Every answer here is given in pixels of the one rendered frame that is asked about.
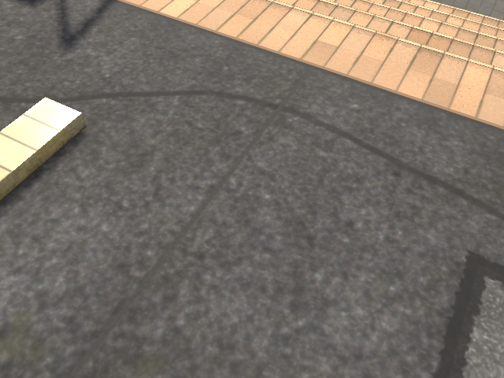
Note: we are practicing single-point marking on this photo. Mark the stairs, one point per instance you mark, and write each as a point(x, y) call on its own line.
point(419, 36)

